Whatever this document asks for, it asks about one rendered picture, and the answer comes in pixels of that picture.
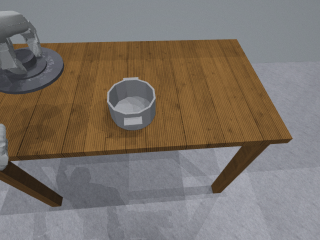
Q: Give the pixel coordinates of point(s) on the robot left hand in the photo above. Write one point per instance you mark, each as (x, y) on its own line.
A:
(15, 23)

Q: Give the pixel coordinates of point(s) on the lid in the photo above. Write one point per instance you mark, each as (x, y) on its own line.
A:
(47, 69)

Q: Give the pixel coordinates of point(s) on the table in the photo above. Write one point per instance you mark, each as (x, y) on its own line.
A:
(207, 95)

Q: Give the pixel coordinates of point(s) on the knob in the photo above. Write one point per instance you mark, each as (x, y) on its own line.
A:
(27, 57)

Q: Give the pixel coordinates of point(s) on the pot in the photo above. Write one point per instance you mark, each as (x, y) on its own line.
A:
(132, 103)

